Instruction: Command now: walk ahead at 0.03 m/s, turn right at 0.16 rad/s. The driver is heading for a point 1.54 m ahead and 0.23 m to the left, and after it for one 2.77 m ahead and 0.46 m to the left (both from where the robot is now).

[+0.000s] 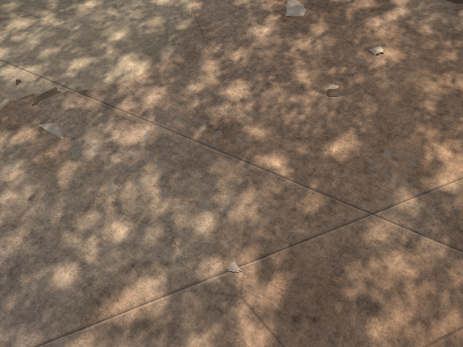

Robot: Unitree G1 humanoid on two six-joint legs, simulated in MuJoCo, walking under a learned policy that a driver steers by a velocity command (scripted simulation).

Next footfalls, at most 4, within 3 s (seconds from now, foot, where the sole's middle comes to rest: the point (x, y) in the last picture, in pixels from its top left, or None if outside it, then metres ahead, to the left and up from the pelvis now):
0.10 left None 0.05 0.16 -0.77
2.54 right None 0.18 -0.10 -0.77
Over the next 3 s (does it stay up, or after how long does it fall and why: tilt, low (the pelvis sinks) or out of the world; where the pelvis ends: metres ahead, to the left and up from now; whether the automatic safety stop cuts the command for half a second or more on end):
stays up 0.34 0.01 -0.02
